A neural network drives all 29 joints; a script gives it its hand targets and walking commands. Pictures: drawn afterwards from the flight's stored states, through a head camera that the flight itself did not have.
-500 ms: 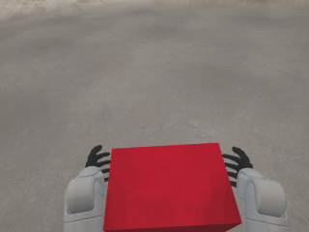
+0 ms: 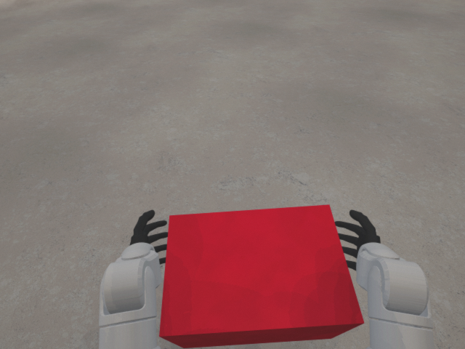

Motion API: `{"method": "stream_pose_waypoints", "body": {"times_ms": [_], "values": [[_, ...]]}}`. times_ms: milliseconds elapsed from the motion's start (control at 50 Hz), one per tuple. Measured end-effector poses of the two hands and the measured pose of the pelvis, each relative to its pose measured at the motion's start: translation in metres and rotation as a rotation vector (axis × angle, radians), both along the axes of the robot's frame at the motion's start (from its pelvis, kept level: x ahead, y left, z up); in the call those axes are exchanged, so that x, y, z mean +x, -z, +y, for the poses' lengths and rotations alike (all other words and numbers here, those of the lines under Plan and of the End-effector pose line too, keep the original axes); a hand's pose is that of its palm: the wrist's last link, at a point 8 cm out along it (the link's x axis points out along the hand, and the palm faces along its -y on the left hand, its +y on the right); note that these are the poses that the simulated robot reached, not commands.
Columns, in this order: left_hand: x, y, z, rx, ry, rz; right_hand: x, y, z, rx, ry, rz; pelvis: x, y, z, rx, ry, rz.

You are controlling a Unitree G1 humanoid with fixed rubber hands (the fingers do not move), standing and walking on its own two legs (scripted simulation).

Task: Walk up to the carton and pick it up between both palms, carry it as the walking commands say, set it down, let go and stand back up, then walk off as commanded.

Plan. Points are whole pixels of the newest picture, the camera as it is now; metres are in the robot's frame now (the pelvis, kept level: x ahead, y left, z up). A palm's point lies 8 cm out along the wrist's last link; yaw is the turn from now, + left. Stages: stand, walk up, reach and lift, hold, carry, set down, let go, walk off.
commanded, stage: carry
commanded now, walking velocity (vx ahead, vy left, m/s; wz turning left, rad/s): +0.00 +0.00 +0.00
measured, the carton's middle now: (253, 279) +0.28 -0.01 -0.02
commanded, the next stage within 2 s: none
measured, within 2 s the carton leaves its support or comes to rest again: neither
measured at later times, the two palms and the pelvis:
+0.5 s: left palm (146, 255) +0.27 +0.17 +0.07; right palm (369, 257) +0.27 -0.19 +0.07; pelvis +0.01 -0.01 +0.00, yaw +1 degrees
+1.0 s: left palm (147, 257) +0.27 +0.16 +0.07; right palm (368, 255) +0.27 -0.19 +0.07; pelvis +0.01 -0.02 +0.00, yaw +1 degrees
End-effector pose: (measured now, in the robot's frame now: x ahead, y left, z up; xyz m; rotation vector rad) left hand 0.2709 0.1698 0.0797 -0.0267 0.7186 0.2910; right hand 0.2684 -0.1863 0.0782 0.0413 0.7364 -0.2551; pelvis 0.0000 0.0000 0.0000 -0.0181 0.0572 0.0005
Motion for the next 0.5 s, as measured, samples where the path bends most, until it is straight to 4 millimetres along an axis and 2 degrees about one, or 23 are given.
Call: {"method": "stream_pose_waypoints", "body": {"times_ms": [100,260,360,500], "values": [[0.007,0.011,0.006,-0.011,-0.009,0.014,0.008,0.009,0.006,0.001,0.003,0.014,0.005,0.003,0.004,-0.003,-0.001,0.008],[0.014,0.013,0.007,-0.001,-0.004,-0.004,0.011,0.018,0.008,0.026,0.02,-0.004,0.011,0.006,0.003,-0.006,-0.007,0.011],[0.014,0.014,0.003,-0.008,0.0,-0.018,0.011,0.015,0.003,0.011,0.016,-0.018,0.011,0.006,-0.003,-0.004,-0.015,0.01],[0.004,0.008,-0.004,-0.012,0.013,-0.03,-0.001,0.006,-0.004,0.011,0.025,-0.032,0.008,0.002,-0.009,0.002,-0.016,-0.003]]}}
